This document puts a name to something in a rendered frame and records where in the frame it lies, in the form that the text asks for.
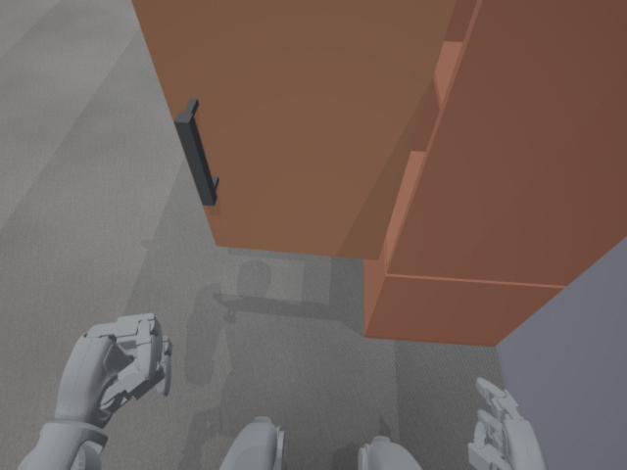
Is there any left robot thigh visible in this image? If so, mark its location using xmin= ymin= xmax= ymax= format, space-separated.
xmin=219 ymin=423 xmax=285 ymax=470

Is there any handle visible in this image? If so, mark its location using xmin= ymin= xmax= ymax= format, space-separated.
xmin=174 ymin=98 xmax=219 ymax=206

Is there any left robot forearm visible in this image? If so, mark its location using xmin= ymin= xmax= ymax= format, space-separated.
xmin=17 ymin=419 xmax=108 ymax=470

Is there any robot thigh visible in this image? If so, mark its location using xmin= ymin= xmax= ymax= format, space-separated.
xmin=219 ymin=423 xmax=285 ymax=470
xmin=358 ymin=442 xmax=422 ymax=470

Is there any left robot hand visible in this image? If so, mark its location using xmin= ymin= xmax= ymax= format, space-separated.
xmin=55 ymin=313 xmax=173 ymax=429

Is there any right robot hand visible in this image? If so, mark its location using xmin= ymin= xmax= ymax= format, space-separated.
xmin=468 ymin=377 xmax=549 ymax=470

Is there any right robot thigh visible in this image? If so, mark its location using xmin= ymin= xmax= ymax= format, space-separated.
xmin=358 ymin=442 xmax=422 ymax=470

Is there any cupboard door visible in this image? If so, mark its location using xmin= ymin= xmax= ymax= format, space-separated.
xmin=131 ymin=0 xmax=456 ymax=260

